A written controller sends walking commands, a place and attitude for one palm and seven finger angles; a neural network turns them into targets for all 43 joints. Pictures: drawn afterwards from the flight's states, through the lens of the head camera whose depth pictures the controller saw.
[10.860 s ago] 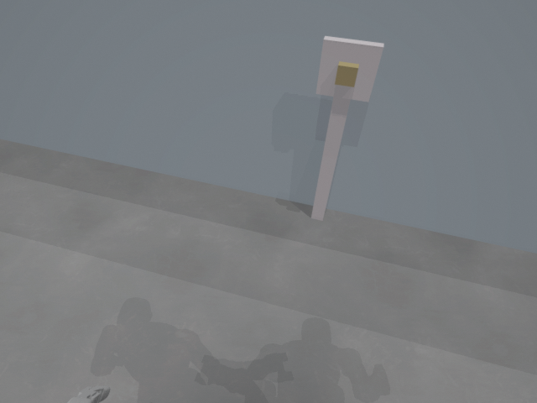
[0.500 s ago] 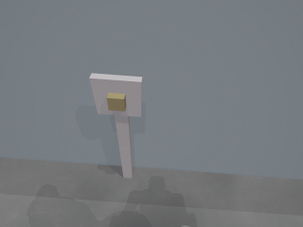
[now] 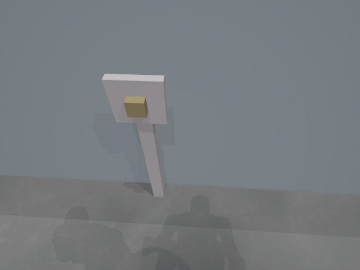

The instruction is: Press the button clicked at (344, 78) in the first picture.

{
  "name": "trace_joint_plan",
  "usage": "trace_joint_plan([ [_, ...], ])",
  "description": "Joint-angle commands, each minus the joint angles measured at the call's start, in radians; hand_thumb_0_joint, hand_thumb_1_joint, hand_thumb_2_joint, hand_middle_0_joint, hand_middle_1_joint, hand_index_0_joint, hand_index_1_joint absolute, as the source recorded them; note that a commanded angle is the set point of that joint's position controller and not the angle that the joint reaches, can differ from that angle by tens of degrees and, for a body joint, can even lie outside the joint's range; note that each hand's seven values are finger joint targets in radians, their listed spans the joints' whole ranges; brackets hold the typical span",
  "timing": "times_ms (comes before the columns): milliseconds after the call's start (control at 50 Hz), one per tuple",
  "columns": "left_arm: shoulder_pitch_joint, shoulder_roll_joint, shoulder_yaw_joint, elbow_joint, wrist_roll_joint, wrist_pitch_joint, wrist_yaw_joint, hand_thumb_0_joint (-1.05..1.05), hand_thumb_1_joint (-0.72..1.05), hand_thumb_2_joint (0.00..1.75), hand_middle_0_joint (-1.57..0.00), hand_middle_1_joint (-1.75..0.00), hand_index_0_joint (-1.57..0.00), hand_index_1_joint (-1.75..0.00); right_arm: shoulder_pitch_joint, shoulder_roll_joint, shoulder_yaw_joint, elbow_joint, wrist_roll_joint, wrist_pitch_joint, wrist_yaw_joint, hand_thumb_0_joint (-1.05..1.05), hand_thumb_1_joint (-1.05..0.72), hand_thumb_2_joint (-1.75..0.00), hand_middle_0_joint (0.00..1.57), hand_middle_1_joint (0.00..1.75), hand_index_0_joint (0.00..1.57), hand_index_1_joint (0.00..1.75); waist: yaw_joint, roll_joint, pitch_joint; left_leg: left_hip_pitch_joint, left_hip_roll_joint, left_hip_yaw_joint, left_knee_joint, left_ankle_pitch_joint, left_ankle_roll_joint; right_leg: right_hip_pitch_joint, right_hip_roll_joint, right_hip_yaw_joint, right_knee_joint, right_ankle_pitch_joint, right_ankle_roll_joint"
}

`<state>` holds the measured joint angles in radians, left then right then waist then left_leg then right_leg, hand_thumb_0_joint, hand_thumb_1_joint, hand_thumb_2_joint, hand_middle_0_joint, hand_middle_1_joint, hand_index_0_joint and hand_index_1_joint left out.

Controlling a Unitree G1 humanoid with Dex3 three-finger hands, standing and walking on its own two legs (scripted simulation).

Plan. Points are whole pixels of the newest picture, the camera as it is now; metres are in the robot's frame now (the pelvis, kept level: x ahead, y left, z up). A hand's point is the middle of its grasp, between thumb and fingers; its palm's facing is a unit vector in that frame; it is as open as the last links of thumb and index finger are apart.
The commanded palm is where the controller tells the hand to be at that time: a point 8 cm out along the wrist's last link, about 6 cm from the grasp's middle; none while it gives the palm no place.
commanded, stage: come to a stop and stand still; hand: left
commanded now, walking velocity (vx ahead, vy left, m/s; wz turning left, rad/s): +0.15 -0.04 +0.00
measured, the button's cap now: (136, 106) +0.57 +0.18 +0.01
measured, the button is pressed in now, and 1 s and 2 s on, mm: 0 0 0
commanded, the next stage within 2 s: look again from close up in 0.30 s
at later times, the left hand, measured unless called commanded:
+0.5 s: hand out of the picture +0.01 +0.16 -0.17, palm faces -0.01 -0.98 -0.22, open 7.3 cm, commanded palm none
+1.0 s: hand out of the picture +0.01 +0.15 -0.17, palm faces +0.02 -0.98 -0.20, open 7.3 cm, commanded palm none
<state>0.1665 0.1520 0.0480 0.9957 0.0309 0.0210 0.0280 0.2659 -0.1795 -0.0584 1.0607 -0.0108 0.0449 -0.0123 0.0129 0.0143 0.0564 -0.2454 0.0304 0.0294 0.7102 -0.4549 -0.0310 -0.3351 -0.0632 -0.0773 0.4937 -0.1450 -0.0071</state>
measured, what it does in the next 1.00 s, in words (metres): steps on the spot: left foot, then right foot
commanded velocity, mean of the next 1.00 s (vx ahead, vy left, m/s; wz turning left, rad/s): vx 0.03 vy -0.04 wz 0.00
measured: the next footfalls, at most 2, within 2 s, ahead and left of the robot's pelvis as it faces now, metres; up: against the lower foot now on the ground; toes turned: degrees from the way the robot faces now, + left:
left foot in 0.04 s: +0.02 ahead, +0.10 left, +0.00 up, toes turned +2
right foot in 0.40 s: +0.05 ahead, -0.11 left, +0.00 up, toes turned -4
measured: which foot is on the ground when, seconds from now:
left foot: up 0.00-0.02, down 0.04-1.00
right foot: down 0.00-0.08, up 0.10-0.38, down 0.40-1.00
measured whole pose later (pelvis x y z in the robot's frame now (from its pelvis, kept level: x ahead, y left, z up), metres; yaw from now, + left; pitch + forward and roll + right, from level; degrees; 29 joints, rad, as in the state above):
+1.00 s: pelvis +0.01 -0.02 +0.00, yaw +0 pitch -1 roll +1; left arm 0.30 0.12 -0.01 1.13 0.01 -0.03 0.03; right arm 0.32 -0.14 0.02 1.13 -0.01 -0.02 -0.03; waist 0.00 0.03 0.02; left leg -0.14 0.01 0.05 0.45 -0.29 0.00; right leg -0.20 0.01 -0.07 0.48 -0.26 -0.04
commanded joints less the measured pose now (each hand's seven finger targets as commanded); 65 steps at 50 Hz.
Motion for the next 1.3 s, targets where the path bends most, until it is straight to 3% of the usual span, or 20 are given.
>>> trace_joint_plan([
  [0, 0.022, 0.148, 0.029, -0.029, -0.016, -0.002, 0.006, 0.0, 0.9, 0.9, -0.2, -0.3, -0.2, -0.3, 0.202, -0.028, 0.007, 0.022, -0.005, -0.038, -0.004, 0.0, -0.9, -0.9, 0.2, 0.3, 0.2, 0.3, -0.039, -0.108, -0.082, 0.206, 0.0, -0.012, -0.355, 0.121, 0.027, -0.059, -0.099, 0.18, -0.157, -0.357, -0.042],
  [40, 0.024, 0.068, 0.01, -0.044, -0.024, 0.0, -0.007, 0.0, 0.9, 0.9, -0.2, -0.3, -0.2, -0.3, 0.158, -0.127, -0.008, -0.009, -0.018, -0.046, -0.014, 0.0, -0.9, -0.9, 0.2, 0.3, 0.2, 0.3, -0.032, 0.216, 0.019, 0.026, 0.244, -0.317, -0.581, -0.198, 0.122, -0.109, 0.031, 0.023, 0.086, -0.278, 0.02],
  [60, 0.003, 0.07, 0.013, -0.05, -0.017, -0.002, -0.012, 0.0, 0.9, 0.9, -0.2, -0.3, -0.2, -0.3, 0.103, -0.144, -0.007, -0.034, -0.021, -0.046, -0.018, 0.0, -0.9, -0.9, 0.2, 0.3, 0.2, 0.3, -0.023, 0.208, 0.082, -0.088, 0.295, -0.385, -0.644, -0.274, 0.164, -0.095, 0.039, 0.021, 0.192, -0.243, 0.02],
  [160, 0.073, 0.068, 0.011, 0.023, -0.003, -0.01, -0.029, 0.0, 0.9, 0.9, -0.2, -0.3, -0.2, -0.3, 0.081, -0.093, 0.013, -0.017, -0.014, -0.067, -0.029, 0.0, -0.9, -0.9, 0.2, 0.3, 0.2, 0.3, -0.012, 0.128, 0.131, 0.044, 0.22, -0.226, -0.587, 0.045, 0.162, -0.2, 0.025, 0.062, 0.397, -0.199, 0.021],
  [300, 0.071, 0.039, -0.01, 0.038, -0.021, -0.022, -0.022, 0.0, 0.9, 0.9, -0.2, -0.3, -0.2, -0.3, 0.154, -0.099, 0.006, 0.033, -0.016, -0.065, -0.039, 0.0, -0.9, -0.9, 0.2, 0.3, 0.2, 0.3, -0.047, 0.138, 0.014, 0.181, 0.23, -0.165, -0.407, 0.625, 0.175, -0.029, 0.03, 0.02, 0.098, -0.232, 0.031],
  [360, 0.186, 0.069, -0.007, 0.095, -0.022, -0.041, -0.012, 0.0, 0.9, 0.9, -0.2, -0.3, -0.2, -0.3, 0.15, -0.062, 0.01, 0.043, 0.001, -0.069, -0.037, 0.0, -0.9, -0.9, 0.2, 0.3, 0.2, 0.3, -0.007, 0.038, -0.062, 0.076, 0.135, -0.086, -0.267, 0.553, 0.082, 0.247, -0.011, 0.069, -0.148, 0.11, 0.016],
  [380, 0.286, 0.117, -0.008, 0.151, -0.007, -0.054, 0.04, 0.0, 0.9, 0.9, -0.2, -0.3, -0.2, -0.3, -0.003, -0.081, 0.018, -0.018, 0.012, -0.092, -0.023, 0.0, -0.9, -0.9, 0.2, 0.3, 0.2, 0.3, 0.059, -0.064, -0.015, -0.024, 0.091, 0.014, -0.077, 0.42, 0.032, 0.207, -0.086, 0.151, -0.105, 0.513, -0.004],
  [400, 0.264, 0.146, -0.018, 0.121, -0.015, -0.068, 0.031, 0.0, 0.9, 0.9, -0.2, -0.3, -0.2, -0.3, 0.046, -0.002, 0.031, -0.061, 0.003, -0.074, -0.019, 0.0, -0.9, -0.9, 0.2, 0.3, 0.2, 0.3, -0.002, -0.163, -0.039, -0.075, 0.025, -0.011, -0.053, -0.002, 0.031, 0.184, -0.183, 0.238, -0.154, 0.329, -0.054],
  [420, 0.216, 0.14, -0.026, 0.1, -0.007, -0.075, 0.021, 0.0, 0.9, 0.9, -0.2, -0.3, -0.2, -0.3, 0.045, 0.02, 0.036, -0.049, -0.01, -0.062, -0.01, 0.0, -0.9, -0.9, 0.2, 0.3, 0.2, 0.3, 0.005, -0.107, -0.02, -0.068, 0.013, 0.009, -0.013, -0.046, 0.03, 0.145, -0.202, 0.243, -0.179, 0.181, -0.092],
  [440, 0.19, 0.133, -0.015, 0.09, -0.007, -0.081, 0.019, 0.0, 0.9, 0.9, -0.2, -0.3, -0.2, -0.3, 0.089, 0.017, 0.037, -0.031, -0.007, -0.059, -0.004, 0.0, -0.9, -0.9, 0.2, 0.3, 0.2, 0.3, -0.02, -0.225, -0.095, -0.074, 0.016, 0.006, 0.028, -0.042, 0.034, 0.179, -0.174, 0.247, -0.189, 0.176, -0.121],
  [520, 0.126, 0.106, -0.017, 0.069, -0.018, -0.074, 0.025, 0.0, 0.9, 0.9, -0.2, -0.3, -0.2, -0.3, 0.153, 0.034, 0.047, 0.001, -0.004, -0.068, -0.01, 0.0, -0.9, -0.9, 0.2, 0.3, 0.2, 0.3, -0.057, -0.068, -0.126, 0.058, 0.001, 0.017, -0.176, 0.125, 0.028, 0.164, -0.132, 0.167, -0.098, 0.205, -0.13],
  [580, 0.141, 0.052, -0.034, 0.078, -0.026, -0.059, 0.019, 0.0, 0.9, 0.9, -0.2, -0.3, -0.2, -0.3, 0.153, -0.028, 0.048, 0.014, -0.012, -0.08, -0.017, 0.0, -0.9, -0.9, 0.2, 0.3, 0.2, 0.3, -0.036, 0.09, -0.031, 0.032, 0.114, -0.1, -0.291, 0.378, 0.073, 0.103, -0.023, 0.108, -0.03, 0.018, -0.052],
  [620, 0.149, 0.055, -0.037, 0.085, -0.018, -0.051, 0.017, 0.0, 0.9, 0.9, -0.2, -0.3, -0.2, -0.3, 0.085, -0.026, 0.053, 0.001, -0.009, -0.074, -0.018, 0.0, -0.9, -0.9, 0.2, 0.3, 0.2, 0.3, -0.01, 0.117, 0.05, -0.043, 0.109, -0.106, -0.326, 0.327, 0.078, 0.109, -0.016, 0.108, -0.052, -0.032, -0.043],
  [700, 0.168, 0.065, -0.043, 0.1, -0.021, -0.058, 0.01, 0.0, 0.9, 0.9, -0.2, -0.3, -0.2, -0.3, 0.106, -0.028, 0.06, 0.013, -0.005, -0.07, -0.022, 0.0, -0.9, -0.9, 0.2, 0.3, 0.2, 0.3, -0.023, -0.034, 0.079, -0.018, 0.073, -0.078, -0.333, 0.243, 0.066, 0.098, -0.037, 0.14, -0.105, -0.029, -0.051],
  [960, 0.19, 0.081, -0.04, 0.098, -0.023, -0.065, 0.008, 0.0, 0.9, 0.9, -0.2, -0.3, -0.2, -0.3, 0.119, -0.031, 0.069, 0.051, -0.003, -0.074, -0.022, 0.0, -0.9, -0.9, 0.2, 0.3, 0.2, 0.3, -0.02, -0.041, -0.003, 0.031, 0.061, -0.057, -0.333, 0.277, 0.059, 0.168, -0.056, 0.145, -0.118, 0.045, -0.058],
  [1080, 0.235, 0.1, -0.019, 0.1, -0.015, -0.054, 0.001, 0.0, 0.9, 0.9, -0.2, -0.3, -0.2, -0.3, 0.127, -0.008, 0.064, 0.053, -0.015, -0.064, -0.01, 0.0, -0.9, -0.9, 0.2, 0.3, 0.2, 0.3, -0.002, -0.101, 0.083, -0.096, 0.003, 0.008, -0.205, 0.042, 0.061, 0.125, -0.091, 0.25, -0.203, -0.415, -0.115],
  [1160, 0.27, 0.113, 0.002, 0.091, -0.011, -0.06, 0.003, 0.0, 0.9, 0.9, -0.2, -0.3, -0.2, -0.3, 0.128, 0.009, 0.059, 0.038, -0.014, -0.071, -0.006, 0.0, -0.9, -0.9, 0.2, 0.3, 0.2, 0.3, -0.004, -0.135, 0.093, -0.124, 0.004, 0.041, -0.082, 0.038, 0.063, 0.111, -0.163, 0.323, -0.259, -0.415, -0.171],
  [1220, 0.233, 0.09, 0.003, 0.077, -0.011, -0.062, -0.001, 0.0, 0.9, 0.9, -0.2, -0.3, -0.2, -0.3, 0.199, 0.017, 0.058, 0.063, -0.013, -0.085, -0.004, 0.0, -0.9, -0.9, 0.2, 0.3, 0.2, 0.3, -0.04, -0.021, 0.079, 0.024, 0.021, 0.026, -0.234, 0.106, 0.076, 0.029, -0.086, 0.181, -0.108, -0.288, -0.145],
  [1260, 0.187, 0.029, -0.011, 0.057, -0.011, -0.064, -0.009, 0.0, 0.9, 0.9, -0.2, -0.3, -0.2, -0.3, 0.335, -0.062, 0.041, 0.113, -0.017, -0.103, -0.016, 0.0, -0.9, -0.9, 0.2, 0.3, 0.2, 0.3, -0.082, 0.259, 0.034, 0.19, 0.214, -0.24, -0.358, 0.369, 0.173, -0.126, 0.069, -0.018, 0.241, -0.233, -0.065],
  [1280, 0.123, 0.026, -0.017, 0.034, -0.006, -0.07, -0.008, 0.0, 0.9, 0.9, -0.2, -0.3, -0.2, -0.3, 0.384, -0.078, 0.037, 0.129, -0.022, -0.104, -0.029, 0.0, -0.9, -0.9, 0.2, 0.3, 0.2, 0.3, -0.105, 0.291, 0.064, 0.284, 0.309, -0.357, -0.392, 0.635, 0.252, -0.286, 0.092, -0.033, 0.394, -0.407, -0.052],
])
